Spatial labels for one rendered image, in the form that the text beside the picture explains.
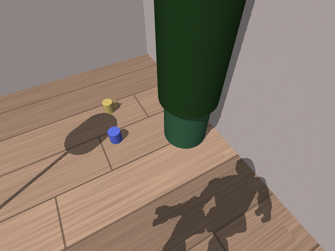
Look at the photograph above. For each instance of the potted plant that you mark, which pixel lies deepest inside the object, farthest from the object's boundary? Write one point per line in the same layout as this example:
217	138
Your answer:
194	43

